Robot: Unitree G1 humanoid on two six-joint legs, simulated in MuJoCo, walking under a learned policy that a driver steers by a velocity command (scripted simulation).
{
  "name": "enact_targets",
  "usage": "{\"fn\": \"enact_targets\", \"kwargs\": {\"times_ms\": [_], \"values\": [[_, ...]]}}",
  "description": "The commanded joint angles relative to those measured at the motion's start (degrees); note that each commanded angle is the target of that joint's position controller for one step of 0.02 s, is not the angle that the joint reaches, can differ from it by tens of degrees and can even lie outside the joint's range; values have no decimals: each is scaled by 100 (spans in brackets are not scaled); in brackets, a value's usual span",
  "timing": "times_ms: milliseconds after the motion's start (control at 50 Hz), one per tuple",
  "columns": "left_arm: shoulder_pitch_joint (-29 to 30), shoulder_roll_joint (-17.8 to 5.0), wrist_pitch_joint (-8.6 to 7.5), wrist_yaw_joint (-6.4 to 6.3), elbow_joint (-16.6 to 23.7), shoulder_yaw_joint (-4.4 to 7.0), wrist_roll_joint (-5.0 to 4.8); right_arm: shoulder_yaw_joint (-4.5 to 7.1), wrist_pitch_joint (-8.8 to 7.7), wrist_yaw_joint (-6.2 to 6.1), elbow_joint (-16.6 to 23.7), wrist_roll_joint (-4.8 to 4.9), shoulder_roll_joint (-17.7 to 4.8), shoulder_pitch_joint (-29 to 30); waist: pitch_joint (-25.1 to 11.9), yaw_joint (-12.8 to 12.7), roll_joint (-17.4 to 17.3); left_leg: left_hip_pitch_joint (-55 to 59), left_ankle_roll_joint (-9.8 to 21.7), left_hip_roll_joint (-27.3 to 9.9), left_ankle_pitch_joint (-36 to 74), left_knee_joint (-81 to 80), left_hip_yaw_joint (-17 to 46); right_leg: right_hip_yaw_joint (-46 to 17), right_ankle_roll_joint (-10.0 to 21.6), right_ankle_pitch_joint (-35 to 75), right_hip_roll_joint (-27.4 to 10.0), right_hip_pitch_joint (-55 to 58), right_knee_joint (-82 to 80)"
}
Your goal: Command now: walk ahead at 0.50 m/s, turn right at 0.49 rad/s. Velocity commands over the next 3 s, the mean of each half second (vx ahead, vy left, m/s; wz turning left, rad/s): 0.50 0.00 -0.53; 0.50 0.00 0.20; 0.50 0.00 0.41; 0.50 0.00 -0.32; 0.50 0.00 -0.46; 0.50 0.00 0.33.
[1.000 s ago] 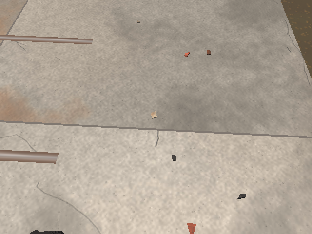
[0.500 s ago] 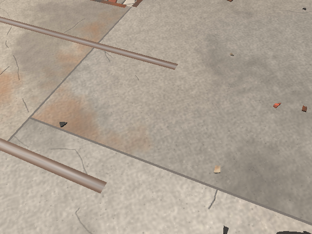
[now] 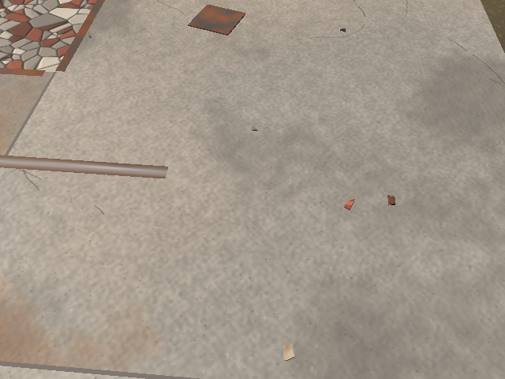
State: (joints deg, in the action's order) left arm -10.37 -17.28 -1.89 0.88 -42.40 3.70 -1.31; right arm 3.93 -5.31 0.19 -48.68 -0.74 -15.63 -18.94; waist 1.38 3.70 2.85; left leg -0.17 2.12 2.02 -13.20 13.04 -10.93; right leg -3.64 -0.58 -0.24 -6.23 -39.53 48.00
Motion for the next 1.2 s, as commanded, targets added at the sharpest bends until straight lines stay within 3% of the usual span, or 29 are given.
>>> {"fn": "enact_targets", "kwargs": {"times_ms": [20,80,120,160,180,200,220,240,260,300,320,380,420,500,620,660,680,700,720,740,760,780,820,900,1000,1100,1160,1180,1200], "values": [[552,-71,-64,127,557,-50,10,210,-41,-64,335,56,-951,275,417,13,-425,-228,765,-1700,1746,-636,365,220,101,390,-42,44,-684],[931,-120,-54,233,830,-49,0,254,97,-69,198,145,-1059,50,513,94,-444,428,663,-1870,2148,-350,188,429,286,-38,34,-133,-1081],[899,-234,-37,284,951,7,4,289,189,-91,188,181,-1186,89,349,-52,-578,683,540,-1900,3528,167,15,707,475,-562,278,219,-1200],[213,-520,6,279,875,173,7,333,281,-140,233,212,-1348,179,-199,-509,-781,714,404,-1826,5324,1413,-143,1029,734,-1108,734,1277,-1181],[-657,-790,19,220,664,343,-3,313,311,-163,269,238,-1329,276,-655,-1008,-681,248,234,-1629,5297,2590,-285,1050,942,-827,989,2547,-1549],[-1535,-1256,89,93,466,539,-16,218,267,-178,362,127,-1111,174,-1175,-1354,-98,-1152,-30,-1379,3573,4310,-271,12,1260,-730,463,4313,-1710],[-1263,-1837,35,66,533,595,-54,-60,102,-75,686,-65,-234,-380,-1631,-574,1325,-3774,-383,-142,-1874,6272,311,-3297,2355,-1666,-991,6108,-2254],[-1445,-1315,-58,97,691,443,-8,3,-124,7,738,140,-715,270,-2204,-1043,549,-4361,-288,-104,-2073,6773,1586,-4354,2460,-2196,-1299,6308,-3049],[-1251,-1032,-138,115,635,351,52,72,-235,48,931,340,-961,834,-1363,-1084,287,-4741,-146,-363,-1503,6611,1621,-3505,2144,-1710,-1141,5738,-3166],[-538,-735,-177,93,726,257,41,66,-287,-19,859,130,-884,851,-579,-572,-278,-4174,-133,-773,-755,5609,1593,-2262,1817,-484,-654,4169,-3187],[-331,-620,-186,62,828,210,120,99,-227,-15,825,77,-921,718,-508,-379,-124,-3767,-178,-883,-553,5375,1643,-1978,1784,-24,-512,3677,-3300],[-304,-719,-220,-15,819,230,92,77,-47,-18,828,-15,-737,661,-367,-236,-139,-3443,-464,-833,-237,4708,1477,-1518,1829,672,-316,2939,-3519],[-463,-861,-210,-93,741,270,73,20,-4,-33,961,-28,-601,1073,-188,-346,-98,-3507,-622,-733,370,3925,1412,-1243,1729,680,-145,2680,-3561],[-778,-786,-186,-153,524,226,54,-103,-62,77,1043,39,-388,1766,-128,-721,145,-2933,-625,-493,2020,2265,1261,-798,1347,-82,87,2552,-3553],[-1162,-875,-171,-123,145,238,72,-56,-132,224,1234,146,-659,2157,155,-871,256,-3492,-73,-521,1380,1692,1292,-1053,1227,231,-649,3921,-3186],[-1035,-931,-130,-146,104,257,76,-7,-133,249,1175,160,-765,1793,31,-641,325,-3090,165,-359,863,1599,1130,-863,1073,1448,-658,4208,-2780],[-908,-923,-100,-161,120,245,89,76,-132,238,1018,147,-886,1239,-333,-324,259,-2311,325,-143,929,1454,935,-586,948,2496,-451,4199,-2124],[-880,-807,-78,-194,179,184,136,180,-122,218,818,114,-1110,441,-960,34,54,-1065,552,-276,1227,1562,1172,-272,768,2726,-161,3806,-1022],[-1344,-492,-134,-199,362,65,217,291,-112,210,791,57,-1614,-218,-1798,-18,-963,961,1304,-1435,1090,1554,3219,67,370,875,472,2074,936],[-1590,-280,-238,-162,355,-21,214,292,-73,273,636,184,-1540,-496,-1996,-82,-1965,1957,1847,-2069,-235,619,5427,-43,86,-3072,1145,408,2171],[-1057,-701,-333,-103,432,40,68,172,-53,261,690,267,-1114,-366,-1447,105,-1326,1715,1601,-2022,-1261,353,5379,-467,163,-2969,804,-265,2565],[-506,-791,-408,-68,564,63,-10,135,-10,228,785,212,-979,-13,-751,107,-868,978,1410,-1836,-1078,248,4690,-353,203,-2453,579,-438,2420],[-150,-715,-487,-79,666,78,178,75,45,183,899,106,-847,321,-215,-128,-408,-112,1286,-1430,47,67,3865,-234,171,-1845,267,-131,1679],[-261,-487,-393,-117,694,57,242,85,61,69,933,135,-877,326,-270,-361,-726,-736,1359,-1091,1306,-131,3212,-65,-137,-1499,228,308,769],[723,-243,-406,-119,906,-29,206,150,154,-91,752,208,-1039,-68,-97,-55,-734,-1153,1056,-722,1466,-57,2754,-24,-365,89,486,624,-1005],[1445,-311,-526,13,1070,-10,108,154,286,-159,587,254,-989,-516,-64,145,-778,-770,921,-837,1181,386,3250,-126,-264,351,756,1019,-1968],[1223,-503,-591,30,1016,81,77,197,351,-190,614,241,-1024,-402,-82,-76,-987,-449,811,-981,1450,831,3662,-189,-54,-237,762,1463,-2258],[787,-608,-613,0,902,146,83,187,364,-180,660,236,-973,-276,-263,-329,-1012,-531,707,-858,1801,1166,3616,-88,99,-197,761,2110,-2490],[140,-788,-633,-43,787,231,147,123,352,-147,745,200,-789,-174,-805,-661,-891,-841,543,-585,1969,2017,3375,-257,360,-137,421,3280,-2458]]}}
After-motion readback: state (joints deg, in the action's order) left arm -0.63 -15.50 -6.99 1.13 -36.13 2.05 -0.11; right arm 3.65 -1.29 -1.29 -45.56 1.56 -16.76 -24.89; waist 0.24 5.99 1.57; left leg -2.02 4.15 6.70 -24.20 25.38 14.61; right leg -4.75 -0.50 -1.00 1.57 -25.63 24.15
